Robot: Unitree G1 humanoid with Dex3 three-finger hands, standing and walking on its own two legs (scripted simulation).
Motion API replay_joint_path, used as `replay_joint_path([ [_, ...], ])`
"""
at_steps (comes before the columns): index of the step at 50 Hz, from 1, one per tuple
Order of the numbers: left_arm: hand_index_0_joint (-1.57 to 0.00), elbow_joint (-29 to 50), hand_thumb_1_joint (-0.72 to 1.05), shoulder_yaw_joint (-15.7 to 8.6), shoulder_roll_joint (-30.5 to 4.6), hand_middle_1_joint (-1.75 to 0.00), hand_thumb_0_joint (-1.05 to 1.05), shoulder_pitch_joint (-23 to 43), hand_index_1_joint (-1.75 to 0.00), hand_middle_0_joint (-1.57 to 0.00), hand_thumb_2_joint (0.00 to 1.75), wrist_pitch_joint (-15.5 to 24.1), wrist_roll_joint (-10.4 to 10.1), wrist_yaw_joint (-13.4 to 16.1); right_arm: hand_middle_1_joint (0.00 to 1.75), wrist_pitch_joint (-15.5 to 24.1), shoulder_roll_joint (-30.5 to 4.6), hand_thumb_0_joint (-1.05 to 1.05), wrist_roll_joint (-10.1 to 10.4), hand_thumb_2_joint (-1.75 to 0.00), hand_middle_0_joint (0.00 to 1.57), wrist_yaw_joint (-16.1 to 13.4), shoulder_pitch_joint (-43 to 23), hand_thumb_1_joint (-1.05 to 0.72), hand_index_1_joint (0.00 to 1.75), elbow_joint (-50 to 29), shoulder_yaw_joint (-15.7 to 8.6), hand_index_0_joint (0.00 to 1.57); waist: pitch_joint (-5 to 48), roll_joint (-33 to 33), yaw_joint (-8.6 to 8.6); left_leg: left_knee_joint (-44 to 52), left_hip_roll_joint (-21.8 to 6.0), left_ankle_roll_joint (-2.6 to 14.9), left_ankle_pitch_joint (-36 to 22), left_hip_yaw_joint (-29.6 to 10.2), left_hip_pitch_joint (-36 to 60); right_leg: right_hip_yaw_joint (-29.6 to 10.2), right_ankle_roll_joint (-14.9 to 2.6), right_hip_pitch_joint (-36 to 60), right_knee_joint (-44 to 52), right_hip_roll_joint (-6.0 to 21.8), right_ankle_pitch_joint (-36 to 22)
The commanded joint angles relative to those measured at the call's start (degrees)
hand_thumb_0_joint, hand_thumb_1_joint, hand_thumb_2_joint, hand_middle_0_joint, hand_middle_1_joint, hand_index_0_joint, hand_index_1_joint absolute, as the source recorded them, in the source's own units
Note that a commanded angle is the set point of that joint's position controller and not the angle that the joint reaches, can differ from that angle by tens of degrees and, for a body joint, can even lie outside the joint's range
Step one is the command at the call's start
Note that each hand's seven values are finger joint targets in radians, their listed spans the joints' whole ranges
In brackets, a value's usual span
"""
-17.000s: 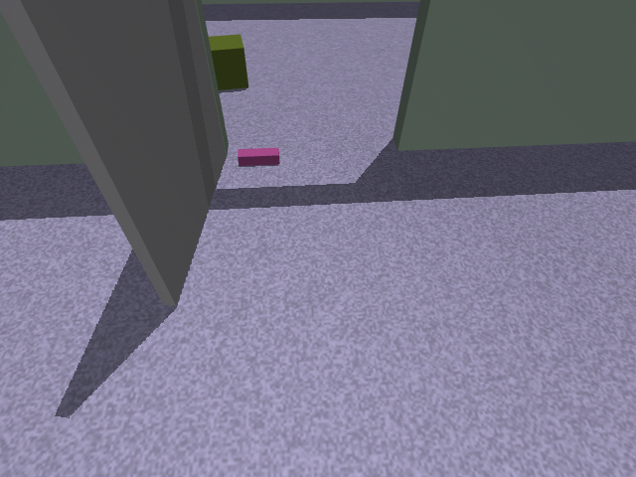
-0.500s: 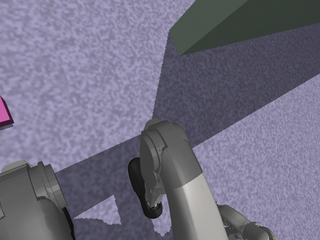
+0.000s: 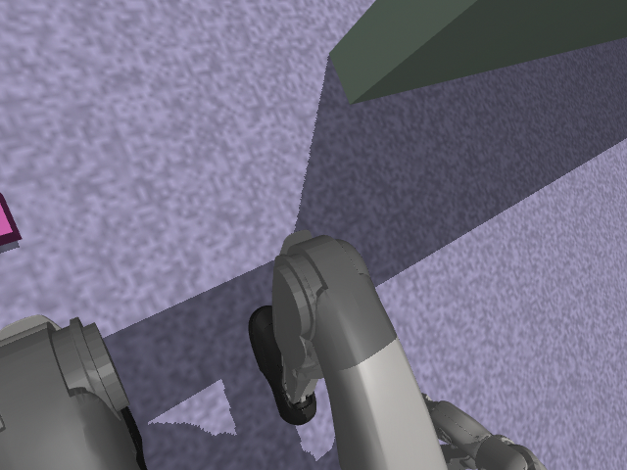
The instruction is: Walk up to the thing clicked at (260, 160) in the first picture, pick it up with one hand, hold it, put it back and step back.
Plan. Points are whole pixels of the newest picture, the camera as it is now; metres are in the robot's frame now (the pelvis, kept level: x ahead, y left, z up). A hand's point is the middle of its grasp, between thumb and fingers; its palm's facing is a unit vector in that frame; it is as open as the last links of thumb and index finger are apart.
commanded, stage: settle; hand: left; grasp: from above
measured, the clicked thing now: out of the picture +0.43 +0.32 -0.27
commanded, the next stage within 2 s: lift in 0.86 s
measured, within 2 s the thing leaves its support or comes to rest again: leaves its support in 0.24 s
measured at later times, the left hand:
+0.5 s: hand out of the picture +0.42 +0.33 -0.18, palm faces -0.41 -0.11 -0.91, open 9.3 cm
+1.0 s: hand out of the picture +0.41 +0.32 -0.11, palm faces -0.44 -0.09 -0.89, open 9.3 cm
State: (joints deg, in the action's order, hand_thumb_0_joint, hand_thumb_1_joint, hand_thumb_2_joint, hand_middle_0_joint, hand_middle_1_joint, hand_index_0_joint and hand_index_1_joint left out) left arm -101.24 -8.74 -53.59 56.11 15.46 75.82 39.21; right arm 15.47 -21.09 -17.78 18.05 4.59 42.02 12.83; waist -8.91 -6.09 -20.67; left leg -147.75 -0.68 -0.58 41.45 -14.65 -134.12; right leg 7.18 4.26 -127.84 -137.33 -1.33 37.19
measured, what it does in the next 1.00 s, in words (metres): stands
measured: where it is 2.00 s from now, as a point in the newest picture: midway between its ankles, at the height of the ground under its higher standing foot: (216, 430)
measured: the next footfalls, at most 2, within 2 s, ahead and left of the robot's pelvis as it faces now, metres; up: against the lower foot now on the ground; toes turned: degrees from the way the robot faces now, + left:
none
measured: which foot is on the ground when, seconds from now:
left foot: down 0.00-1.00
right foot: down 0.00-1.00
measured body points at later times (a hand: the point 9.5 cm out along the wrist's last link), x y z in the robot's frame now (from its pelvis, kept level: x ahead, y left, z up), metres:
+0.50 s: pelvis +0.01 +0.00 +0.02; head +0.24 +0.10 +0.39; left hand +0.43 +0.33 -0.13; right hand +0.09 -0.26 -0.07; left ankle +0.06 +0.13 -0.26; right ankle +0.12 -0.13 -0.26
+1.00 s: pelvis -0.01 -0.01 +0.05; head +0.22 +0.08 +0.43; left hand +0.43 +0.32 -0.06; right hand +0.08 -0.29 -0.05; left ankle +0.06 +0.13 -0.26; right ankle +0.12 -0.13 -0.26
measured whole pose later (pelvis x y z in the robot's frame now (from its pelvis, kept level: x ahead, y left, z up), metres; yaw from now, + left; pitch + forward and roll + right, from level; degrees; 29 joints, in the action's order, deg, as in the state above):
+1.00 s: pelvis -0.01 -0.01 +0.05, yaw +6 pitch +33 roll -8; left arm -75.9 -4.8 -40.2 49.2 13.7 71.7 20.2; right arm 4.7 -17.8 -7.6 11.0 9.7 42.4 1.4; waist 3.1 0.9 -12.8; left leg -135.5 -0.2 -0.8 38.1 -8.2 -131.0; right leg 2.8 2.7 -126.8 -130.2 1.2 36.7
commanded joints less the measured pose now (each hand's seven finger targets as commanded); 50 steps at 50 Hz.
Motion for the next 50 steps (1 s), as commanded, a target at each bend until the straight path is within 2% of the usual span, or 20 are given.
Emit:
replay_joint_path([
  [1,-1.09,6.3,0.70,-1.3,-15.2,-0.62,0.00,13.5,-0.64,-1.10,0.76,-0.7,-0.7,1.1,0.30,0.0,-18.0,0.00,0.8,-0.90,0.20,-0.7,10.3,-0.91,0.30,0.4,-5.4,0.20,35.9,26.3,-2.20,15.6,-0.5,1.11,-11.0,7.3,26.2,7.4,-4.90,18.4,10.3,-2.0,-12.3],
  [7,-1.09,12.8,0.71,-3.9,-16.2,-0.61,0.00,12.4,-0.64,-1.12,0.77,-1.0,-0.6,0.5,0.30,-0.4,-17.6,0.00,1.1,-0.90,0.20,-0.6,11.6,-0.91,0.30,0.4,-7.3,0.20,41.0,30.6,-0.50,16.4,-0.5,0.56,-13.0,7.9,30.0,7.0,-5.22,18.8,10.1,-1.9,-13.7],
  [9,-1.08,18.1,0.70,-1.6,-12.4,-0.61,0.00,13.9,-0.63,-1.10,0.75,-0.8,-1.9,-0.2,0.30,-0.3,-16.3,0.00,2.0,-0.91,0.20,-0.3,9.5,-0.91,0.30,0.1,-7.6,0.20,43.8,33.6,0.98,17.0,-0.2,0.18,-13.7,8.0,31.6,7.0,-5.45,17.8,9.6,-1.7,-14.2],
  [12,-1.07,20.9,0.69,-2.4,-12.8,-0.60,0.00,12.4,-0.61,-1.08,0.72,-1.5,-1.9,-1.1,0.30,-0.6,-16.3,0.00,2.7,-0.90,0.20,0.1,11.0,-0.91,0.30,0.6,-9.2,0.20,44.9,33.8,1.40,17.0,-0.2,0.18,-14.6,8.6,32.3,6.5,-5.57,17.2,9.6,-1.7,-15.1],
  [13,-1.08,24.0,0.71,-3.6,-12.6,-0.61,0.00,11.1,-0.62,-1.09,0.73,-1.7,-2.6,-1.2,0.30,-0.9,-16.1,0.00,3.1,-0.90,0.20,0.0,11.1,-0.91,0.30,0.6,-10.0,0.20,47.4,34.9,3.19,18.1,0.0,0.11,-15.2,8.7,33.3,6.6,-5.63,17.4,10.1,-1.7,-15.1],
  [14,-1.11,24.3,0.73,-4.5,-13.6,-0.60,0.00,10.9,-0.61,-1.12,0.73,-2.2,-2.3,-1.5,0.30,-1.1,-16.1,0.00,3.3,-0.90,0.20,0.2,12.2,-0.91,0.30,1.0,-10.7,0.20,47.5,35.1,2.82,17.6,0.0,0.16,-15.7,9.3,33.4,6.2,-5.64,17.4,10.2,-1.5,-15.7],
  [15,-1.10,26.8,0.74,-2.6,-10.2,-0.60,0.00,10.5,-0.61,-1.11,0.72,-2.5,-3.0,-2.4,0.30,-1.6,-15.0,0.00,4.0,-0.90,0.20,0.3,12.2,-0.90,0.30,1.3,-11.0,0.20,49.5,35.7,4.20,18.7,0.0,0.06,-16.1,9.5,34.2,5.6,-6.00,17.5,10.7,-1.5,-15.5],
  [16,-1.11,28.0,0.74,-2.3,-8.9,-0.60,0.00,11.1,-0.61,-1.12,0.73,-2.9,-4.0,-2.8,0.30,-1.8,-14.7,0.00,4.4,-0.90,0.20,0.3,12.0,-0.91,0.30,1.4,-11.6,0.20,48.5,34.6,3.57,19.0,0.1,0.27,-15.1,9.5,33.2,5.8,-5.96,16.5,11.0,-1.3,-15.1],
  [17,-1.12,27.5,0.76,-0.1,-5.6,-0.61,0.00,9.5,-0.61,-1.12,0.72,-3.5,-4.1,-3.6,0.30,-2.2,-14.2,0.00,5.1,-0.90,0.20,0.4,12.2,-0.90,0.30,1.6,-12.0,0.20,49.3,34.9,4.00,19.9,0.1,0.23,-15.1,9.7,34.3,5.3,-6.10,16.1,11.7,-1.4,-14.9],
  [19,-1.12,28.5,0.76,0.1,-6.0,-0.59,0.00,12.6,-0.59,-1.12,0.70,-4.4,-4.3,-4.8,0.30,-2.7,-14.1,0.00,6.0,-0.90,0.20,0.2,13.4,-0.90,0.30,2.1,-12.5,0.20,48.5,33.1,3.51,20.1,0.3,0.79,-14.4,9.9,32.7,4.9,-5.99,15.3,12.4,-1.2,-14.5],
  [20,-1.12,30.4,0.75,0.3,-5.8,-0.59,0.00,12.5,-0.59,-1.12,0.71,-4.5,-4.8,-5.6,0.30,-3.2,-13.9,0.00,6.7,-0.90,0.20,-0.1,13.3,-0.90,0.30,2.2,-13.2,0.20,50.5,32.5,4.50,20.7,0.2,0.84,-14.5,9.7,33.1,4.7,-6.22,15.4,12.7,-1.1,-14.5],
  [25,-1.13,28.5,0.75,3.0,-0.9,-0.54,0.00,12.0,-0.56,-1.14,0.71,-6.0,-5.7,-9.5,0.30,-5.0,-12.5,0.00,8.4,-0.90,0.20,-1.2,14.5,-0.90,0.30,2.1,-13.6,0.20,48.6,26.8,4.24,22.1,0.9,1.66,-14.5,10.4,30.9,3.8,-5.95,16.3,15.0,-0.7,-14.5],
  [28,-1.14,30.4,0.76,2.6,-1.9,-0.54,0.00,12.5,-0.57,-1.17,0.74,-5.8,-5.9,-11.8,0.30,-6.0,-12.0,0.00,9.1,-0.90,0.20,-2.3,14.1,-0.90,0.30,1.2,-14.2,0.20,50.4,26.7,5.95,23.5,1.1,1.65,-14.0,10.7,32.0,3.0,-6.08,17.5,15.7,-0.3,-13.6],
  [31,-1.15,30.9,0.78,4.3,0.6,-0.56,0.00,13.6,-0.60,-1.18,0.77,-5.2,-6.2,-14.0,0.30,-6.9,-11.1,0.00,9.6,-0.90,0.20,-3.0,14.3,-0.91,0.30,0.6,-14.3,0.20,49.4,24.2,4.93,23.8,1.3,1.92,-12.7,11.2,30.8,2.6,-6.08,18.4,17.0,-0.3,-12.7],
  [33,-1.16,31.4,0.79,2.4,-3.2,-0.58,0.00,13.1,-0.61,-1.19,0.77,-4.8,-6.0,-15.0,0.30,-7.5,-11.3,0.00,9.9,-0.90,0.20,-3.8,14.6,-0.91,0.30,0.1,-14.4,0.20,50.1,22.8,6.07,23.7,1.5,2.18,-12.8,12.0,30.8,1.7,-6.02,20.0,18.0,-0.1,-12.6],
  [36,-1.18,31.9,0.80,2.6,-2.2,-0.57,0.00,12.8,-0.61,-1.21,0.80,-3.7,-6.0,-15.9,0.30,-8.5,-10.3,0.00,9.9,-0.90,0.20,-4.8,14.3,-0.90,0.30,-0.5,-14.6,0.20,50.8,21.6,6.11,24.0,1.5,2.18,-12.1,12.4,30.0,1.0,-6.09,21.6,18.9,-0.2,-11.7],
  [41,-1.18,35.3,0.82,0.9,-4.6,-0.54,0.00,14.4,-0.57,-1.22,0.78,-2.0,-5.3,-16.2,0.30,-9.6,-10.5,0.00,10.2,-0.90,0.20,-6.5,14.5,-0.90,0.30,-1.3,-15.3,0.20,52.1,23.4,7.07,25.6,1.8,1.98,-10.6,12.7,31.2,0.8,-6.21,20.4,19.7,0.2,-9.6],
  [48,-1.22,36.5,0.83,1.4,-3.8,-0.57,0.00,14.0,-0.61,-1.26,0.81,-2.0,-5.1,-15.8,0.30,-10.3,-10.1,0.00,10.8,-0.91,0.20,-8.2,15.3,-0.92,0.30,-1.0,-16.2,0.20,54.3,24.0,7.68,27.4,1.6,1.87,-10.9,13.1,34.0,0.3,-6.51,20.8,20.5,0.4,-9.8],
  [49,-1.14,37.2,0.82,0.7,-4.0,-0.54,0.00,13.9,-0.56,-1.18,0.79,-2.3,-5.3,-15.7,0.30,-10.3,-10.3,0.00,10.9,-0.89,0.20,-8.5,15.5,-0.89,0.30,-0.9,-16.4,0.20,54.6,23.8,8.25,28.1,1.7,1.86,-11.1,13.0,34.6,0.5,-6.49,20.2,20.6,0.7,-10.1],
  [50,-1.20,36.6,0.82,1.4,-3.0,-0.55,0.00,13.8,-0.59,-1.24,0.79,-2.6,-5.4,-15.8,0.30,-10.3,-10.1,0.00,10.9,-0.91,0.20,-8.7,15.8,-0.91,0.30,-1.0,-16.5,0.20,54.1,24.4,7.67,28.4,1.7,1.82,-10.9,12.9,35.0,0.6,-6.46,19.7,20.6,0.8,-10.1],
])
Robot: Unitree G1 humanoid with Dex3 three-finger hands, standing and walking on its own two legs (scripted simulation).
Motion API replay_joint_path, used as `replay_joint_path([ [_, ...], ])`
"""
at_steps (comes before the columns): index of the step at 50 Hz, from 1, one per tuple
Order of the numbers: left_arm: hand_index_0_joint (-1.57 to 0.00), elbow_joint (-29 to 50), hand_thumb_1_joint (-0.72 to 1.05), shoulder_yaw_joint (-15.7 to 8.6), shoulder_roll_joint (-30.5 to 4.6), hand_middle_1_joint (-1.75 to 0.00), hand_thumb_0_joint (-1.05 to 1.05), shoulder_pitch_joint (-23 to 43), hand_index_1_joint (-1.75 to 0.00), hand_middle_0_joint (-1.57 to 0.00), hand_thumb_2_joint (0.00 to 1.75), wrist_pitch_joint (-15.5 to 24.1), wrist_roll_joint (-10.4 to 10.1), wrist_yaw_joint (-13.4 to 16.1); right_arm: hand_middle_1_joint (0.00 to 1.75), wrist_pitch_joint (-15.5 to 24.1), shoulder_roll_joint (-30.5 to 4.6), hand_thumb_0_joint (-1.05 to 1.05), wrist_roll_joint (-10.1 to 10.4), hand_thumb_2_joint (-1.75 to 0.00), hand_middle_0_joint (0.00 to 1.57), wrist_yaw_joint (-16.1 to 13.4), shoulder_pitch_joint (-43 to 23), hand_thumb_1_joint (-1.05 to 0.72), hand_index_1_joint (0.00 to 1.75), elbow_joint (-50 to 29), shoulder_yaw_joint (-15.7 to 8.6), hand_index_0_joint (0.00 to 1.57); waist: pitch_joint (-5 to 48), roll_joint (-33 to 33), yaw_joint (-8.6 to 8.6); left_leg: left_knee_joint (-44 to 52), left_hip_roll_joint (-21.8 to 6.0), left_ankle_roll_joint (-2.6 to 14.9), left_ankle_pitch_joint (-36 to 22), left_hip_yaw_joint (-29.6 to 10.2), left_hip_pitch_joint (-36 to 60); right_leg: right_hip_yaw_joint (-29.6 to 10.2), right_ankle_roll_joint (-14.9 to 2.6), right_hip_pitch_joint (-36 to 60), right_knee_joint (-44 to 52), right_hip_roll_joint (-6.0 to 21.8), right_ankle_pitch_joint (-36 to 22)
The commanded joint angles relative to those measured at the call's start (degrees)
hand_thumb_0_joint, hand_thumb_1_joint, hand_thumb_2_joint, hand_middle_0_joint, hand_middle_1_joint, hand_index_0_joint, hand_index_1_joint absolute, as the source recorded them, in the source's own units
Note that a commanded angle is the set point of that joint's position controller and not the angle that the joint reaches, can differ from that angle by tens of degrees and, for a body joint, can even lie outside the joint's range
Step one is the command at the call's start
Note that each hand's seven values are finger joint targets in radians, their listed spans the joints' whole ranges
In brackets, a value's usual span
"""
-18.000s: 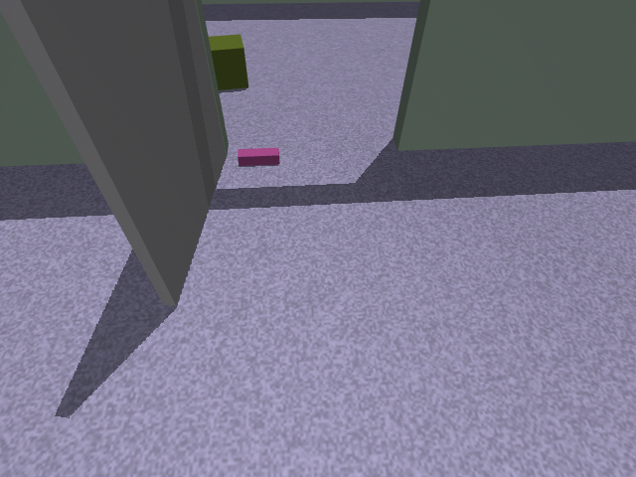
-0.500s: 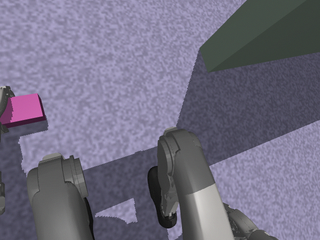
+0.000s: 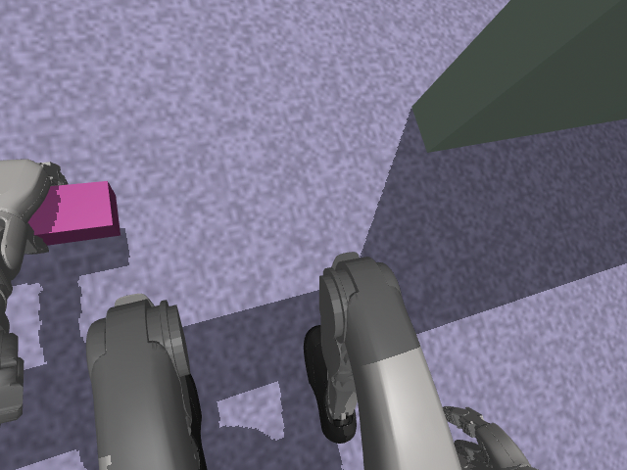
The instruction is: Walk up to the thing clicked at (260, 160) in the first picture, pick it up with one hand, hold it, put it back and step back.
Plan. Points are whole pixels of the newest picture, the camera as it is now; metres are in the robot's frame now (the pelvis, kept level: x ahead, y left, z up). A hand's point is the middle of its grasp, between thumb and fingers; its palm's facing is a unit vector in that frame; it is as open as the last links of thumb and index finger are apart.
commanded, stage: lift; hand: left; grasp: from above
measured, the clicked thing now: (29, 219) +0.45 +0.29 -0.19
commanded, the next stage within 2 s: hold in 1.66 s
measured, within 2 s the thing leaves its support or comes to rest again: neither
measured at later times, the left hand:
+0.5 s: hand out of the picture +0.41 +0.29 -0.06, palm faces -0.47 -0.07 -0.88, open 9.3 cm
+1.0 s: hand out of the picture +0.35 +0.27 +0.15, palm faces -0.45 -0.11 -0.89, open 9.3 cm
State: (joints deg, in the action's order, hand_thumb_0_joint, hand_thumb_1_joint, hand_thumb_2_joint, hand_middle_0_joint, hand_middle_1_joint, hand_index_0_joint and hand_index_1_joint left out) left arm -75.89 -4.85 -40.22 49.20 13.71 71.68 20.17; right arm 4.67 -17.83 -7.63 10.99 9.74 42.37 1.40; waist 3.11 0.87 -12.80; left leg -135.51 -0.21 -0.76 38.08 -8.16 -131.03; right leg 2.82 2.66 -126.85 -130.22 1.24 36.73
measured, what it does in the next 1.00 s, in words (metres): rises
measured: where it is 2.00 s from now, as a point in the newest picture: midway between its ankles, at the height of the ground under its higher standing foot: (262, 427)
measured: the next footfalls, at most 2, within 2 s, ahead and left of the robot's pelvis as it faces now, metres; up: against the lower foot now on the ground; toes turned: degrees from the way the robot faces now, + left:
none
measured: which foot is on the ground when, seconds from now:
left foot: down 0.00-1.00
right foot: down 0.00-1.00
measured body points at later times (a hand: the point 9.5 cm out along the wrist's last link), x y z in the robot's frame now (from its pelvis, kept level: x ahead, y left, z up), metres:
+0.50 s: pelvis +0.00 +0.00 +0.07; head +0.20 +0.05 +0.47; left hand +0.43 +0.29 -0.01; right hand +0.10 -0.27 -0.04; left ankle +0.08 +0.13 -0.31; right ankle +0.11 -0.13 -0.31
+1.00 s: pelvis +0.02 +0.00 +0.24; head +0.15 +0.03 +0.67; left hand +0.37 +0.28 +0.20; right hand +0.16 -0.25 +0.12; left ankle +0.08 +0.13 -0.31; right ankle +0.11 -0.13 -0.31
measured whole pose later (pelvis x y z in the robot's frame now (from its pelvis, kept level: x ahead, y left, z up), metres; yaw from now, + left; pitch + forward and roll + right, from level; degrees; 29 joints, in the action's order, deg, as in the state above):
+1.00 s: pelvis +0.02 +0.00 +0.24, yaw +5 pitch +24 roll -3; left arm -37.2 6.0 -28.5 18.9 1.0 56.7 4.7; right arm -1.5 -14.3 1.4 -0.9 9.7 38.6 -1.4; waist 9.4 2.4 -4.6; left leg -90.4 -2.1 0.0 33.5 -2.4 -81.6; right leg 1.0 2.3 -79.9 -87.2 1.7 31.8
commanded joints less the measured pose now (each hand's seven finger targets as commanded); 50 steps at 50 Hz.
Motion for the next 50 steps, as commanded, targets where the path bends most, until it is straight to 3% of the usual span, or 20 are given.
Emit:
replay_joint_path([
  [1,-1.17,11.7,0.81,-1.9,-15.2,-0.55,0.00,20.6,-0.58,-1.20,0.80,-1.2,-1.8,2.9,0.30,0.6,-13.3,0.00,0.9,-0.90,0.20,-1.8,10.7,-0.90,0.30,-1.3,-5.3,0.20,42.2,18.1,0.04,17.3,1.2,1.85,-7.1,6.2,32.7,5.0,-4.96,18.2,13.5,-1.7,-9.3],
  [3,-1.16,12.5,0.80,-2.6,-16.8,-0.55,0.00,20.7,-0.57,-1.18,0.76,-2.0,-2.4,2.3,0.30,0.4,-13.5,0.00,1.4,-0.90,0.20,-2.1,11.0,-0.90,0.30,-1.4,-5.6,0.20,43.7,17.9,0.59,18.0,1.1,1.91,-7.0,6.2,34.0,4.8,-5.10,19.1,14.4,-1.7,-9.3],
  [8,-1.14,17.0,0.76,-1.4,-14.3,-0.55,0.00,17.0,-0.58,-1.17,0.79,-3.9,-4.8,-0.8,0.30,-0.3,-12.9,0.00,2.7,-0.90,0.20,-2.9,11.0,-0.90,0.30,-2.1,-6.3,0.20,43.6,18.2,1.69,20.6,1.3,1.94,-6.9,6.5,34.7,4.2,-5.10,21.3,16.4,-1.3,-9.4],
  [10,-1.13,19.8,0.75,-2.1,-16.0,-0.56,0.00,15.7,-0.59,-1.15,0.80,-4.2,-5.3,-2.1,0.30,-0.7,-12.9,0.00,3.3,-0.90,0.20,-3.2,10.9,-0.90,0.30,-2.8,-6.8,0.20,44.6,16.0,2.23,21.4,1.3,2.27,-6.3,6.3,35.2,4.0,-5.01,22.9,17.5,-1.4,-8.9],
  [13,-1.14,23.1,0.77,-1.0,-13.6,-0.56,0.00,12.9,-0.58,-1.15,0.78,-4.7,-6.3,-4.1,0.30,-1.3,-12.1,0.00,3.9,-0.90,0.20,-3.8,11.0,-0.90,0.30,-4.0,-7.0,0.20,44.3,14.9,2.35,23.5,1.3,2.31,-6.5,6.2,36.3,3.6,-4.83,25.0,19.4,-1.4,-9.3],
  [15,-1.13,26.0,0.77,-1.9,-15.1,-0.57,0.00,12.0,-0.58,-1.14,0.77,-5.0,-6.9,-4.9,0.30,-1.7,-12.3,0.00,4.5,-0.90,0.20,-4.2,10.9,-0.90,0.30,-4.7,-7.5,0.20,45.3,15.1,3.24,25.1,1.3,2.19,-6.6,5.7,38.4,3.4,-4.86,25.7,20.4,-1.2,-9.2],
  [17,-1.13,29.2,0.76,-0.5,-12.8,-0.58,0.00,11.7,-0.59,-1.14,0.79,-5.5,-7.9,-6.1,0.30,-2.0,-11.8,0.00,4.9,-0.90,0.20,-4.6,10.5,-0.90,0.30,-5.6,-7.7,0.20,44.8,15.0,2.87,26.8,1.1,2.11,-6.2,5.3,39.9,3.2,-4.80,26.1,21.8,-1.2,-9.1],
  [22,-1.13,33.9,0.77,0.2,-10.9,-0.58,0.00,5.9,-0.59,-1.14,0.79,-6.3,-9.6,-8.4,0.30,-3.0,-10.9,0.00,5.7,-0.90,0.20,-5.6,9.7,-0.90,0.30,-7.3,-7.8,0.20,44.9,13.9,4.17,30.9,1.0,2.15,-6.0,5.5,42.8,2.5,-4.58,29.8,26.2,-1.3,-8.4],
  [24,-1.14,37.9,0.78,-0.5,-12.1,-0.59,0.00,4.9,-0.59,-1.14,0.78,-6.8,-10.2,-8.8,0.30,-3.3,-10.6,0.00,6.2,-0.90,0.20,-6.2,8.9,-0.90,0.30,-7.7,-8.2,0.20,46.1,13.5,4.92,32.2,1.2,2.30,-5.9,6.0,44.3,1.9,-4.50,32.3,28.3,-1.3,-8.2],
  [26,-1.14,38.4,0.78,1.0,-8.7,-0.57,0.00,1.6,-0.58,-1.15,0.78,-7.4,-11.5,-9.5,0.30,-3.6,-9.9,0.00,6.3,-0.90,0.20,-6.7,8.4,-0.90,0.30,-8.3,-8.2,0.20,43.9,11.4,4.58,34.7,0.9,2.21,-5.3,5.5,45.9,2.0,-4.31,33.8,30.3,-1.4,-7.8],
  [28,-1.14,44.3,0.79,-0.2,-10.8,-0.59,0.00,3.5,-0.59,-1.14,0.77,-7.7,-11.6,-9.7,0.30,-3.8,-10.2,0.00,6.9,-0.90,0.20,-7.5,8.2,-0.90,0.30,-8.3,-8.5,0.20,47.0,14.2,5.59,37.0,0.8,1.77,-7.5,5.1,50.3,1.6,-4.38,35.6,31.3,-1.1,-9.5],
  [29,-1.14,42.8,0.79,-0.4,-11.0,-0.59,0.00,-0.1,-0.59,-1.14,0.77,-8.3,-11.7,-9.9,0.30,-4.0,-10.0,0.00,7.0,-0.90,0.20,-7.8,7.7,-0.90,0.30,-8.6,-8.5,0.20,46.7,13.9,6.28,38.3,0.5,1.62,-8.1,4.6,52.4,1.8,-4.35,36.5,31.7,-1.2,-9.9],
  [33,-1.16,45.6,0.80,1.5,-7.1,-0.55,0.00,-2.2,-0.57,-1.18,0.81,-9.3,-12.6,-10.5,0.30,-4.3,-9.0,0.00,7.6,-0.90,0.20,-9.0,6.7,-0.90,0.30,-8.7,-8.2,0.20,42.7,12.2,5.35,42.9,0.4,1.66,-7.2,4.4,55.0,1.4,-3.95,39.9,36.3,-1.1,-9.5],
  [36,-1.16,48.4,0.82,0.6,-8.7,-0.56,0.00,-3.8,-0.58,-1.18,0.80,-10.2,-13.0,-10.8,0.30,-4.6,-8.9,0.00,8.0,-0.90,0.20,-9.8,5.9,-0.90,0.30,-9.4,-8.2,0.20,43.9,11.8,6.77,46.8,0.1,1.67,-6.8,4.6,59.8,1.1,-3.85,44.5,39.9,-1.4,-9.1],
  [37,-1.17,47.1,0.82,2.3,-5.8,-0.56,0.00,-6.3,-0.58,-1.18,0.81,-10.7,-13.2,-11.1,0.30,-4.6,-8.5,0.00,8.1,-0.90,0.20,-10.1,5.7,-0.89,0.30,-9.1,-7.8,0.20,40.8,11.5,6.19,48.6,0.0,1.49,-6.8,4.0,60.0,1.2,-3.73,44.4,40.6,-1.2,-9.1],
  [38,-1.16,50.1,0.81,2.9,-5.3,-0.54,0.00,-4.9,-0.56,-1.18,0.80,-10.8,-14.0,-11.3,0.30,-4.5,-8.4,0.00,8.2,-0.90,0.20,-10.4,5.2,-0.89,0.30,-9.4,-7.8,0.20,41.6,11.7,6.30,50.1,-0.3,1.49,-6.6,4.0,62.5,1.2,-3.66,46.1,42.1,-1.3,-9.3],
  [42,-1.15,51.0,0.80,2.5,-4.9,-0.52,0.00,-10.8,-0.54,-1.17,0.75,-11.9,-14.6,-12.0,0.30,-4.6,-7.8,0.00,8.8,-0.90,0.20,-11.6,4.7,-0.89,0.30,-9.3,-7.4,0.20,40.0,9.7,7.49,55.1,-0.4,1.28,-9.1,3.9,68.1,0.8,-3.55,52.4,47.1,-1.5,-10.6],
  [44,-1.16,53.4,0.81,4.1,-3.5,-0.53,0.00,-10.0,-0.55,-1.18,0.77,-12.3,-14.9,-12.4,0.30,-4.7,-7.2,0.00,9.0,-0.90,0.20,-12.2,4.3,-0.90,0.30,-9.1,-7.1,0.20,38.9,10.3,7.43,57.7,-0.5,1.20,-9.1,4.6,71.1,0.4,-3.58,55.3,50.2,-1.7,-10.7],
  [45,-1.17,52.3,0.82,3.5,-4.0,-0.52,0.00,-12.1,-0.55,-1.19,0.78,-12.6,-15.1,-12.5,0.30,-4.6,-7.1,0.00,9.2,-0.90,0.20,-12.5,4.1,-0.89,0.30,-9.1,-6.9,0.20,37.1,9.4,7.81,59.6,-0.6,1.17,-8.6,4.2,72.0,0.4,-3.48,56.8,51.6,-1.8,-10.3],
  [50,-1.14,49.6,0.77,4.8,-1.5,-0.50,0.00,-13.3,-0.54,-1.18,0.77,-13.0,-14.7,-12.2,0.30,-4.2,-5.9,0.00,9.6,-0.90,0.20,-13.8,4.4,-0.90,0.30,-7.5,-6.4,0.20,31.4,5.7,7.23,64.6,-0.5,1.61,-10.4,5.9,76.2,-0.9,-3.34,64.8,60.2,-1.9,-11.2],
])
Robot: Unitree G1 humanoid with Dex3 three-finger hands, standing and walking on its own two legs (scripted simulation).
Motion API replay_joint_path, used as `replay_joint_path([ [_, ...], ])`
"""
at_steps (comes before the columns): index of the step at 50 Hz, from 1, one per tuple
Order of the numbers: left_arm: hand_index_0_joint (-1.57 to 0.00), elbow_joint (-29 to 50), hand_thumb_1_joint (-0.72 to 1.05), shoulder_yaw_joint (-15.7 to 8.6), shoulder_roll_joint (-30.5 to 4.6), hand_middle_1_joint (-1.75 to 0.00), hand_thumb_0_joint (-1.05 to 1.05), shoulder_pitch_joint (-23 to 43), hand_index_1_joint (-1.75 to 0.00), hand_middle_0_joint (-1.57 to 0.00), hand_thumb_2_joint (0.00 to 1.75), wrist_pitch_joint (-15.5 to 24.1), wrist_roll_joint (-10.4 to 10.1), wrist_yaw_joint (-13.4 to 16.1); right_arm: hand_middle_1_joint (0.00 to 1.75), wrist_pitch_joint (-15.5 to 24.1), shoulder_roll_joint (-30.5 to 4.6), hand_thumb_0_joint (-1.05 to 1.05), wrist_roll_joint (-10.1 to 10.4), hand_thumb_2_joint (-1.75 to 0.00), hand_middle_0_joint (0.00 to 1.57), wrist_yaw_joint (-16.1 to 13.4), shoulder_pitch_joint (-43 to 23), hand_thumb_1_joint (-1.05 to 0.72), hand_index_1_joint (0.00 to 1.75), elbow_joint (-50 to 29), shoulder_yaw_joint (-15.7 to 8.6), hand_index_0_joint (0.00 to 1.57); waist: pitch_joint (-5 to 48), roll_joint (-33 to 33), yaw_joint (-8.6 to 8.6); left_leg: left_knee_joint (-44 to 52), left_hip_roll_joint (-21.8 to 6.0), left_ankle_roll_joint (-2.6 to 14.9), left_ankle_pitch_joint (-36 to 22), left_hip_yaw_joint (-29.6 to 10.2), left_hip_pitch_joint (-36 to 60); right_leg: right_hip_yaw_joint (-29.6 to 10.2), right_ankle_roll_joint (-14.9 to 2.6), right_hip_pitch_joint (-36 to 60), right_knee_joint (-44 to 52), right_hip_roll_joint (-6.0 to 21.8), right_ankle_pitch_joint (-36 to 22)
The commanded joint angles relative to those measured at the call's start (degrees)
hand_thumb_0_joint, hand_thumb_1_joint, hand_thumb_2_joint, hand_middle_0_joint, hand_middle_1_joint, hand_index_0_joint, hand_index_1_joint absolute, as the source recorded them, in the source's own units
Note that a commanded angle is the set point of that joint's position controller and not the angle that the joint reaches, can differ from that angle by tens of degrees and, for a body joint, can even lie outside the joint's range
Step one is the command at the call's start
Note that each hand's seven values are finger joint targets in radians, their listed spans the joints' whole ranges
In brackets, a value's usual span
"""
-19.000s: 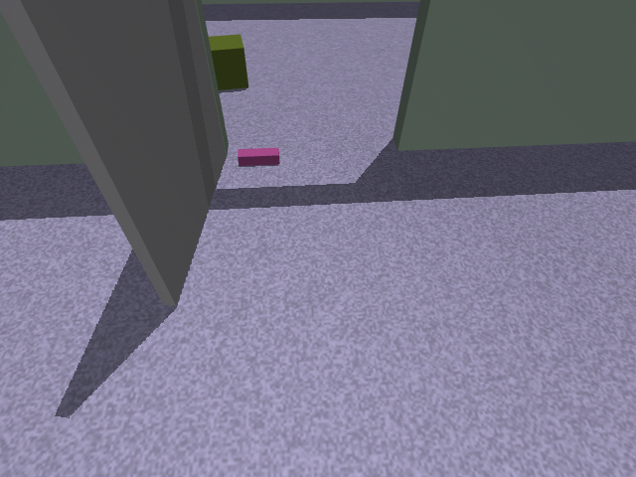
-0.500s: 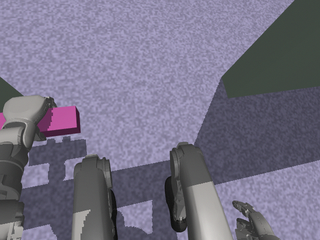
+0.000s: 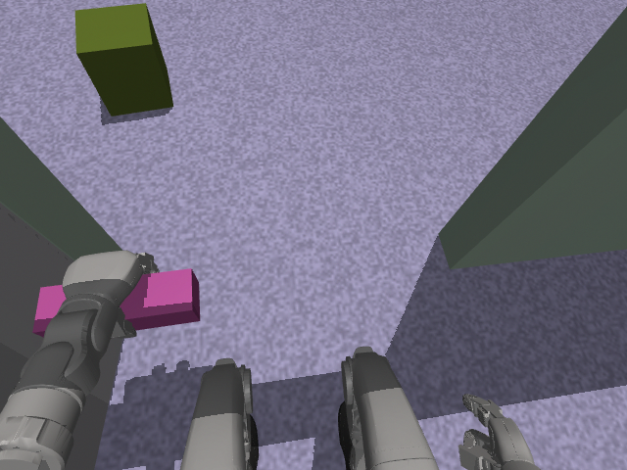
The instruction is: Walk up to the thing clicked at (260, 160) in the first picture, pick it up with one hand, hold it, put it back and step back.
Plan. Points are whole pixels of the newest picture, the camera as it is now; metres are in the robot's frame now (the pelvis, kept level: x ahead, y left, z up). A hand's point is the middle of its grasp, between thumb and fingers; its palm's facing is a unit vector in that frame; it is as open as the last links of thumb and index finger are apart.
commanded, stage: lift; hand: left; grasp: from above
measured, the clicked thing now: (123, 305) +0.36 +0.25 -0.12
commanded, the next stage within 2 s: hold in 0.66 s
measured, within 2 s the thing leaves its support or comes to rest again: neither
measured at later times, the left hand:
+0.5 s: hand (93, 273) +0.35 +0.22 +0.04, palm faces -0.47 -0.08 -0.88, open 9.3 cm
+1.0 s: hand (77, 239) +0.36 +0.22 +0.09, palm faces -0.47 -0.07 -0.88, open 9.2 cm
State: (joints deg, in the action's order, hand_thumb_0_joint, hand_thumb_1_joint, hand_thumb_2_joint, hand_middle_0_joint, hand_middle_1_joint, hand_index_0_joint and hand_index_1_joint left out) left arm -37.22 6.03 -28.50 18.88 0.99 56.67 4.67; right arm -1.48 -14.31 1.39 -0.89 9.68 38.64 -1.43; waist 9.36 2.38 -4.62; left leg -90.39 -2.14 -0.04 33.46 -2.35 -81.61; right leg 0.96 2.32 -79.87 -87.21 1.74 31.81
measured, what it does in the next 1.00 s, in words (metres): rises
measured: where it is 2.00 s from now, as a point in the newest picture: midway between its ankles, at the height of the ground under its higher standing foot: outside the picture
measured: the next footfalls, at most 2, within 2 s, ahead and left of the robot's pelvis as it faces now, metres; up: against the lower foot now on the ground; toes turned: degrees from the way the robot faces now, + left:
none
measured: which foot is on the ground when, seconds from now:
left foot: down 0.00-1.00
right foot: down 0.00-1.00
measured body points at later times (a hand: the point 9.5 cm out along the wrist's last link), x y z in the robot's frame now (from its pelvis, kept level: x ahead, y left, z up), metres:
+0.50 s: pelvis +0.03 +0.00 +0.13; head +0.09 +0.00 +0.57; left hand +0.37 +0.22 +0.09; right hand +0.12 -0.27 +0.01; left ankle +0.07 +0.12 -0.55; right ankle +0.08 -0.15 -0.55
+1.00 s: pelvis +0.06 +0.00 +0.17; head +0.09 -0.01 +0.62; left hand +0.38 +0.22 +0.14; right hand +0.17 -0.27 +0.05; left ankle +0.07 +0.12 -0.55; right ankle +0.08 -0.15 -0.55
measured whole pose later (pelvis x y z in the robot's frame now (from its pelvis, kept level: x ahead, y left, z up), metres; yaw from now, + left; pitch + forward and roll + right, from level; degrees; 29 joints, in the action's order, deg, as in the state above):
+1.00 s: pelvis +0.06 +0.00 +0.17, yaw +0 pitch +6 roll +0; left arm -46.0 11.5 -21.3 16.2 -0.2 58.1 5.5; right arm -1.5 -14.7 1.8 -1.9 13.3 41.6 -2.5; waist 2.9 1.7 -2.1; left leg -40.1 -2.0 -0.4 19.1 1.6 -27.1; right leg -0.5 1.9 -27.2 -38.7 1.8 17.7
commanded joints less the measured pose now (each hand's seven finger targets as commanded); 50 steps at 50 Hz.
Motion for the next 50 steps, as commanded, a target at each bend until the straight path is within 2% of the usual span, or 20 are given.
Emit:
replay_joint_path([
  [1,-1.13,10.9,0.77,-5.5,-13.1,-0.51,0.00,17.9,-0.54,-1.16,0.75,-0.2,0.4,3.4,0.30,2.1,-9.2,0.00,0.7,-0.90,0.20,-2.1,4.3,-0.90,0.30,-4.0,-3.5,0.20,25.1,3.9,-0.74,20.6,1.7,0.95,-6.5,0.5,27.9,0.8,-3.05,20.3,18.8,-2.6,-6.7],
  [4,-1.12,7.1,0.75,-3.6,-9.7,-0.52,0.00,15.9,-0.55,-1.14,0.74,-0.4,0.5,3.9,0.30,2.7,-8.6,0.00,0.6,-0.90,0.20,-2.4,4.5,-0.90,0.30,-3.2,-3.2,0.20,20.3,2.4,-0.71,24.7,1.8,0.90,-6.5,0.6,29.9,0.4,-2.93,24.1,23.5,-2.6,-6.7],
  [5,-1.11,6.2,0.74,-4.5,-10.6,-0.51,0.00,15.5,-0.54,-1.14,0.73,-0.3,0.5,4.2,0.30,2.8,-8.8,0.00,0.6,-0.90,0.20,-2.5,4.5,-0.90,0.30,-2.9,-3.3,0.20,20.1,2.1,-0.09,26.2,1.6,0.85,-6.6,0.5,31.5,0.4,-2.93,25.6,24.8,-2.6,-6.6],
  [9,-1.12,4.0,0.74,-2.9,-8.7,-0.52,0.00,16.0,-0.55,-1.15,0.76,-0.5,1.5,5.2,0.30,3.3,-8.5,0.00,0.4,-0.90,0.20,-2.5,4.8,-0.90,0.30,-2.3,-3.2,0.20,18.5,2.8,0.12,30.8,1.7,0.57,-9.4,0.9,36.7,0.2,-2.96,30.0,29.4,-2.8,-9.2],
  [11,-1.11,2.8,0.74,-3.6,-9.1,-0.54,0.00,16.3,-0.57,-1.14,0.76,-0.8,2.1,5.9,0.30,3.4,-8.7,0.00,0.3,-0.90,0.20,-2.6,5.3,-0.90,0.30,-2.0,-3.1,0.20,18.7,2.4,0.45,32.6,2.0,0.56,-11.7,1.2,39.1,0.3,-2.92,33.0,31.4,-3.1,-11.2],
  [13,-1.12,2.9,0.75,-1.5,-6.9,-0.52,0.00,17.4,-0.56,-1.16,0.76,-1.0,2.0,6.1,0.30,3.5,-8.4,0.00,0.1,-0.90,0.20,-2.4,5.5,-0.90,0.30,-1.6,-3.1,0.20,18.5,3.0,0.14,34.8,1.9,0.28,-14.0,1.2,42.6,0.5,-2.90,34.9,33.1,-3.0,-13.3],
  [15,-1.12,2.3,0.75,-3.6,-9.3,-0.52,0.00,17.4,-0.56,-1.17,0.78,-1.3,2.1,6.6,0.30,3.4,-8.8,0.00,0.1,-0.90,0.20,-2.5,6.0,-0.90,0.30,-1.5,-3.4,0.20,17.6,3.3,0.86,36.7,2.0,0.17,-16.3,1.4,44.8,0.3,-2.86,37.2,35.3,-3.1,-15.1],
  [18,-1.13,1.6,0.76,-1.0,-6.2,-0.52,0.00,17.4,-0.56,-1.17,0.77,-1.7,2.2,6.7,0.30,3.3,-8.3,0.00,-0.1,-0.90,0.20,-2.2,5.9,-0.90,0.30,-1.5,-3.1,0.20,15.5,3.0,0.41,39.6,2.1,0.11,-17.0,1.5,47.2,0.1,-2.73,39.6,38.3,-2.9,-15.9],
  [19,-1.13,1.7,0.75,-2.5,-7.9,-0.51,0.00,18.1,-0.55,-1.17,0.76,-1.8,2.0,6.9,0.30,3.3,-8.7,0.00,0.0,-0.90,0.20,-2.2,5.8,-0.90,0.30,-1.8,-3.3,0.20,15.6,2.5,1.08,40.8,2.1,0.08,-16.9,1.5,48.5,0.2,-2.65,40.9,39.4,-3.0,-15.8],
  [22,-1.13,1.9,0.75,-0.3,-5.8,-0.50,0.00,18.7,-0.54,-1.17,0.75,-1.8,1.6,6.5,0.30,3.2,-8.5,0.00,0.0,-0.90,0.20,-2.0,5.4,-0.90,0.30,-2.2,-3.1,0.20,14.1,2.9,0.88,43.7,2.1,-0.01,-17.0,1.6,51.1,0.1,-2.70,42.7,42.0,-2.8,-15.9],
  [24,-1.13,1.0,0.75,-1.8,-7.6,-0.48,0.00,18.4,-0.52,-1.18,0.76,-1.7,1.4,6.6,0.30,3.2,-8.7,0.00,0.1,-0.90,0.20,-2.0,5.0,-0.90,0.30,-2.5,-3.2,0.20,13.2,2.5,1.47,45.7,1.9,-0.11,-16.0,1.5,52.2,0.3,-2.56,44.1,43.6,-2.9,-14.7],
  [26,-1.12,1.4,0.73,-0.4,-5.6,-0.47,0.00,19.0,-0.51,-1.16,0.74,-1.3,1.1,6.1,0.30,3.2,-8.4,0.00,0.0,-0.90,0.20,-1.9,5.1,-0.90,0.30,-2.7,-3.2,0.20,13.2,2.8,0.92,47.2,1.7,-0.41,-17.2,1.3,54.8,0.6,-2.66,45.0,44.6,-3.0,-15.7],
  [28,-1.13,0.9,0.75,-1.1,-6.6,-0.47,0.00,17.1,-0.51,-1.16,0.73,-1.3,1.3,6.2,0.30,3.1,-8.6,0.00,0.3,-0.90,0.20,-2.0,4.7,-0.90,0.30,-3.1,-3.4,0.20,12.2,1.4,1.62,48.5,2.2,-0.12,-17.8,1.9,55.7,0.2,-2.54,47.4,46.6,-2.8,-16.5],
  [29,-1.12,0.9,0.74,-0.2,-5.1,-0.48,0.00,17.0,-0.51,-1.15,0.73,-1.2,1.0,6.0,0.30,3.1,-8.3,0.00,0.2,-0.90,0.20,-1.9,4.6,-0.90,0.30,-3.0,-3.3,0.20,11.6,1.2,1.42,49.1,2.1,-0.22,-18.0,1.7,56.0,0.2,-2.52,47.5,47.1,-2.9,-16.5],
  [32,-1.13,1.8,0.74,-1.0,-6.6,-0.47,0.00,18.2,-0.49,-1.15,0.70,-1.1,1.2,6.3,0.30,3.0,-8.7,0.00,0.3,-0.90,0.20,-1.9,4.8,-0.90,0.30,-2.8,-3.6,0.20,12.7,1.4,1.47,50.4,2.1,-0.34,-20.5,2.2,59.1,0.1,-2.61,49.6,48.6,-2.8,-18.6],
  [35,-1.12,1.8,0.74,-0.4,-5.3,-0.48,0.00,17.9,-0.51,-1.15,0.74,-1.2,1.1,6.0,0.30,2.9,-8.5,0.00,0.3,-0.90,0.20,-2.0,4.9,-0.90,0.30,-2.4,-3.5,0.20,12.8,0.4,1.35,50.9,2.3,-0.32,-24.2,2.6,60.8,-0.2,-2.49,52.0,49.7,-2.7,-21.9],
  [40,-1.14,2.1,0.78,-0.4,-5.9,-0.48,0.00,18.6,-0.49,-1.15,0.68,-1.3,1.2,5.5,0.30,2.6,-8.4,0.00,0.4,-0.89,0.20,-1.9,3.9,-0.89,0.30,-2.5,-3.7,0.20,11.6,0.3,1.77,53.1,2.8,-0.15,-25.0,3.1,62.0,-0.6,-2.37,55.0,52.1,-2.5,-23.0],
  [43,-1.16,2.6,0.79,0.0,-6.1,-0.47,0.00,17.7,-0.50,-1.18,0.72,-1.4,2.2,4.6,0.30,2.3,-8.5,0.00,0.6,-0.90,0.20,-1.9,3.6,-0.90,0.30,-2.6,-3.9,0.20,12.1,0.5,2.36,53.9,2.8,-0.29,-28.6,3.2,64.1,-0.5,-2.48,56.7,52.5,-2.7,-25.9],
  [47,-1.16,4.2,0.81,0.4,-5.2,-0.50,0.00,18.8,-0.51,-1.17,0.70,-1.2,1.5,3.7,0.30,2.0,-8.6,0.00,0.7,-0.89,0.20,-1.8,3.3,-0.89,0.30,-3.0,-4.0,0.20,10.7,0.2,1.93,55.5,2.7,-0.33,-28.8,3.4,65.7,-0.3,-2.42,57.8,53.9,-2.8,-26.2],
  [50,-1.14,4.2,0.77,0.1,-5.6,-0.48,0.00,17.1,-0.50,-1.15,0.71,-1.1,1.7,3.2,0.30,1.9,-8.7,0.00,0.8,-0.90,0.20,-1.7,2.7,-0.90,0.30,-3.6,-4.1,0.20,9.4,0.5,2.71,56.7,2.6,-0.48,-28.9,3.5,66.3,-0.1,-2.54,58.3,54.7,-3.1,-25.8],
])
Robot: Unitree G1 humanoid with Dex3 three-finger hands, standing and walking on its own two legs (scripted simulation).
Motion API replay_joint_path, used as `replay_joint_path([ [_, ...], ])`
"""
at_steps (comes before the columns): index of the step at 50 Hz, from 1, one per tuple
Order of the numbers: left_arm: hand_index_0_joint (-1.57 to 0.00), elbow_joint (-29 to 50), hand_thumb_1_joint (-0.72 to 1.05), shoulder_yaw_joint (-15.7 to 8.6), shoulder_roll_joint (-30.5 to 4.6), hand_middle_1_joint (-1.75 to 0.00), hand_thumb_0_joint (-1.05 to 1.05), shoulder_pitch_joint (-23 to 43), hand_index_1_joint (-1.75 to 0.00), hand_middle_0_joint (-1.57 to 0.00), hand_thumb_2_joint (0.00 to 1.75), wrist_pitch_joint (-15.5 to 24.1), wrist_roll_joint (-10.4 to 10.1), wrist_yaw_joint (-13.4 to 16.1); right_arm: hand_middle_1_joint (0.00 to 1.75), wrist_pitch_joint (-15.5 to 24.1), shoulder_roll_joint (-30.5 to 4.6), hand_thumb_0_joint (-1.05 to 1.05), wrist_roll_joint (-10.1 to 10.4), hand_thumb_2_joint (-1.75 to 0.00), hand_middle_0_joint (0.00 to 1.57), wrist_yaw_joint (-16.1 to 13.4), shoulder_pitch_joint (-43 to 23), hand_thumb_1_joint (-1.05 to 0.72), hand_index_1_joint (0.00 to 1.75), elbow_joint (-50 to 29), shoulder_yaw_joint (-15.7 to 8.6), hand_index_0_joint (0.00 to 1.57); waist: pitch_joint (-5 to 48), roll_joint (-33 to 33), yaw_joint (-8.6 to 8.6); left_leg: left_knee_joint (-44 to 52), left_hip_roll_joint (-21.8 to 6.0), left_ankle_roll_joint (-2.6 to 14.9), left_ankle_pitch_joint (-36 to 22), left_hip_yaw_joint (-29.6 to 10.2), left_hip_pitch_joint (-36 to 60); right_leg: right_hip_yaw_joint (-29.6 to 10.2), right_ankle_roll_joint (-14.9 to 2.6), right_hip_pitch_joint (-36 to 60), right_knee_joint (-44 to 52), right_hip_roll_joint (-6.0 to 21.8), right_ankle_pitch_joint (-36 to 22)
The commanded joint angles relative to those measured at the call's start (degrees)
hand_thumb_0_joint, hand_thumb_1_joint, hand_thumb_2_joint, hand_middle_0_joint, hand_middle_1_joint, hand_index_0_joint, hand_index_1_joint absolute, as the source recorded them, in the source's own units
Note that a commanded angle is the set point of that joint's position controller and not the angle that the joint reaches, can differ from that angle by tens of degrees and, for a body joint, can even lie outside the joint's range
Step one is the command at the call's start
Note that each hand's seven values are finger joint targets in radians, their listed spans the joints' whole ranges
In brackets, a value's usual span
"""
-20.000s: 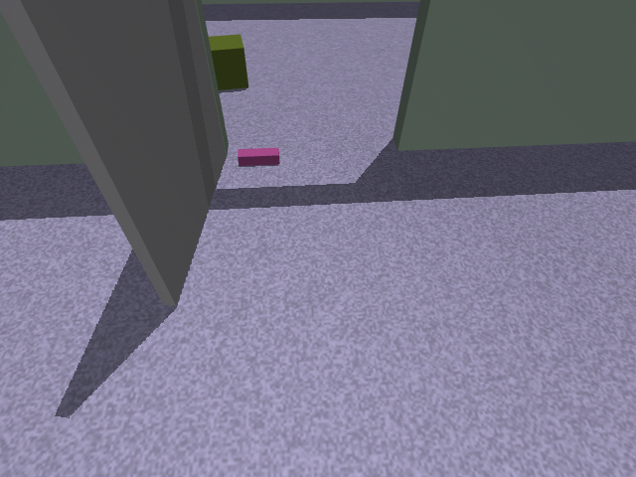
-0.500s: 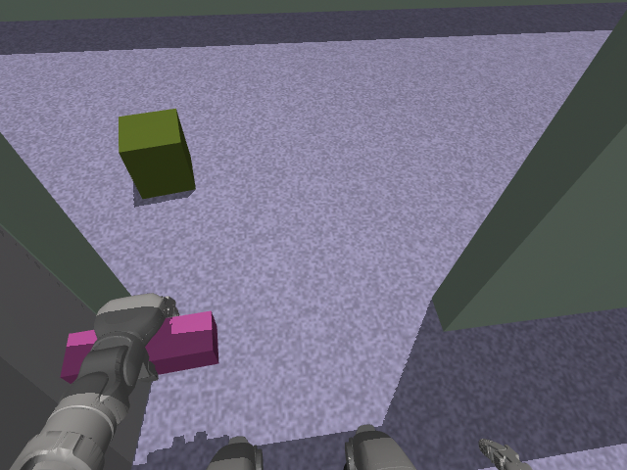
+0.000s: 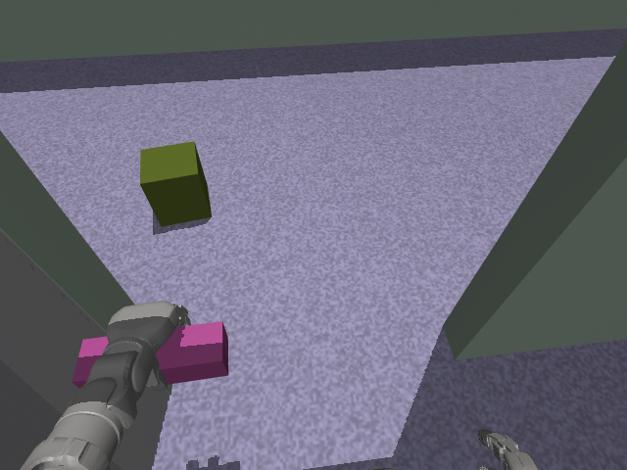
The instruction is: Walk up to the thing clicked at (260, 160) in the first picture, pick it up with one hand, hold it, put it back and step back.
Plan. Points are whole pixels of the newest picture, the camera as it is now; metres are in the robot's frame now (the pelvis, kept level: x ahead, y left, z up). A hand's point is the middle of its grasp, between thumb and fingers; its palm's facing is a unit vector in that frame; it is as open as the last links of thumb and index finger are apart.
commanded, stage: hold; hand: left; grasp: from above
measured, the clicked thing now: (157, 357) +0.31 +0.23 -0.10
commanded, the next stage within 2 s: crouch in 1.66 s
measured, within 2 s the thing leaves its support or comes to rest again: neither
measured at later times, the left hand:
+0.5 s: hand (154, 347) +0.30 +0.21 -0.05, palm faces -0.48 -0.06 -0.88, open 9.2 cm
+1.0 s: hand (150, 351) +0.29 +0.21 -0.03, palm faces -0.48 -0.05 -0.88, open 9.2 cm
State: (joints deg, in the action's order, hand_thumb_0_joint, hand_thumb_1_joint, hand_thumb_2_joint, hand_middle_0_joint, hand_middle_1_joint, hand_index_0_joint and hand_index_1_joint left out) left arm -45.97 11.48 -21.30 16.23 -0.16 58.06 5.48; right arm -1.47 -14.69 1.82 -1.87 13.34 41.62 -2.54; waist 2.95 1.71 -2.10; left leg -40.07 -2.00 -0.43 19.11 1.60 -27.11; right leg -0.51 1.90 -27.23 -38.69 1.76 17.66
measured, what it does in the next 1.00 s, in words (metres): stands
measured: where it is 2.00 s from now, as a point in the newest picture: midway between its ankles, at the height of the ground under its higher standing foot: outside the picture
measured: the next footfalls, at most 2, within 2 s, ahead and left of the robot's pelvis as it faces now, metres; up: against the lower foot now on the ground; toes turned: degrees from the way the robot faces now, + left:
none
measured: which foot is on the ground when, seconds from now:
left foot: down 0.00-1.00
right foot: down 0.00-1.00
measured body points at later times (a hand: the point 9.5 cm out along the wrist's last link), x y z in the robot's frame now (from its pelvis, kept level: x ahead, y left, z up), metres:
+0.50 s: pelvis +0.01 +0.00 +0.01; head +0.03 -0.02 +0.46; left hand +0.32 +0.22 +0.00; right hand +0.12 -0.27 -0.11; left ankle +0.01 +0.12 -0.72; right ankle +0.02 -0.14 -0.72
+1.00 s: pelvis +0.00 +0.00 +0.02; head +0.01 -0.02 +0.47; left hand +0.31 +0.21 +0.02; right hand +0.14 -0.26 -0.10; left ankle +0.01 +0.12 -0.72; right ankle +0.02 -0.14 -0.72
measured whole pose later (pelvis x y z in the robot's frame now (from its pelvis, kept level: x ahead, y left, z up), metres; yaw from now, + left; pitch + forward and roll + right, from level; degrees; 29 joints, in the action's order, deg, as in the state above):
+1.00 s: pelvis +0.00 +0.00 +0.02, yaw -1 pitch +1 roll +0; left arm -36.5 12.4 -21.9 13.0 -0.4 57.4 -2.0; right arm -4.1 -14.9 2.6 -2.1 11.2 38.6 -2.0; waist 0.2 2.6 -0.2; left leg -29.7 -1.7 -0.6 14.5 2.4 -16.3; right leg -1.1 1.7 -17.3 -29.6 1.8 13.5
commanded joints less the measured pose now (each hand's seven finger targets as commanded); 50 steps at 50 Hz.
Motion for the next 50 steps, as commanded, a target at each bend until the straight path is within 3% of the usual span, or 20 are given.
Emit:
replay_joint_path([
  [1,-1.14,13.3,0.78,-5.2,-12.4,-0.48,0.00,20.0,-0.50,-1.16,0.70,0.1,0.3,2.2,0.30,1.9,-8.3,0.00,0.3,-0.90,0.20,-0.6,-1.2,-0.90,0.30,-6.7,-3.0,0.20,15.6,1.6,-0.02,6.6,2.6,-0.12,-14.2,-0.3,11.9,1.3,-2.12,5.8,6.4,-3.0,-11.5],
  [10,-1.14,16.5,0.77,-5.1,-12.4,-0.48,0.00,19.6,-0.50,-1.15,0.71,-0.5,0.1,0.5,0.30,1.2,-8.3,0.00,0.5,-0.90,0.20,-0.5,-1.6,-0.90,0.30,-7.8,-3.1,0.20,16.2,0.8,0.45,7.8,2.6,0.30,-18.9,0.2,14.3,1.1,-2.06,9.2,7.6,-3.0,-16.1],
  [11,-1.14,15.8,0.78,-6.2,-13.7,-0.47,0.00,18.8,-0.50,-1.16,0.71,-0.5,0.0,0.6,0.30,1.1,-8.6,0.00,0.5,-0.90,0.20,-0.6,-1.6,-0.90,0.30,-7.7,-3.2,0.20,16.1,0.3,0.75,8.1,2.6,0.27,-18.7,0.2,14.4,1.2,-1.98,9.8,8.0,-3.0,-15.8],
  [15,-1.14,16.8,0.78,-5.0,-12.4,-0.49,0.00,18.9,-0.51,-1.16,0.71,-0.5,0.5,-0.3,0.30,0.9,-8.0,0.00,0.5,-0.90,0.20,-0.5,-2.3,-0.90,0.30,-8.3,-2.9,0.20,15.0,0.2,0.68,9.1,2.8,0.63,-17.7,0.5,13.9,0.8,-1.98,10.4,8.8,-2.9,-15.5],
  [17,-1.15,16.5,0.79,-6.0,-13.3,-0.49,0.00,18.0,-0.51,-1.17,0.72,-0.8,0.6,-0.3,0.30,0.7,-8.2,0.00,0.6,-0.90,0.20,-0.5,-2.7,-0.90,0.30,-8.5,-2.9,0.20,14.9,0.2,1.06,9.6,2.8,0.55,-17.4,0.6,14.6,0.9,-2.05,10.6,9.2,-2.8,-14.9],
  [23,-1.16,19.0,0.80,-5.2,-12.7,-0.52,0.00,19.0,-0.54,-1.17,0.75,-0.5,0.3,-1.3,0.30,0.3,-8.1,0.00,0.6,-0.90,0.20,-0.4,-3.3,-0.90,0.30,-9.0,-2.8,0.20,15.0,1.0,0.98,10.6,2.5,0.47,-17.3,0.5,16.1,1.2,-2.09,11.0,10.1,-3.0,-14.3],
  [34,-1.19,20.8,0.84,-5.8,-13.0,-0.52,0.00,17.9,-0.54,-1.21,0.76,-0.7,0.2,-2.5,0.30,0.1,-7.7,0.00,0.7,-0.90,0.20,-0.6,-4.5,-0.90,0.30,-9.3,-2.6,0.20,14.9,0.5,1.58,11.7,2.6,0.72,-18.6,0.8,17.2,1.0,-2.08,13.0,11.2,-2.9,-15.7],
  [44,-1.18,21.4,0.82,-5.9,-13.2,-0.51,0.00,17.5,-0.54,-1.20,0.77,-0.4,-0.1,-4.2,0.30,-0.3,-7.6,0.00,1.0,-0.90,0.20,-0.9,-6.5,-0.90,0.30,-10.7,-2.1,0.20,11.7,-0.8,1.73,13.9,2.8,1.15,-14.1,0.8,17.1,0.9,-1.96,13.1,13.5,-2.6,-11.5],
  [50,-1.16,23.7,0.80,-5.4,-13.2,-0.51,0.00,19.0,-0.53,-1.17,0.73,-0.2,-0.4,-4.5,0.30,-0.1,-7.7,0.00,1.0,-0.90,0.20,-1.0,-6.8,-0.90,0.30,-10.9,-1.9,0.20,12.8,0.3,1.67,14.5,2.4,0.86,-14.7,0.4,18.9,1.1,-2.18,13.0,13.6,-2.8,-11.7],
])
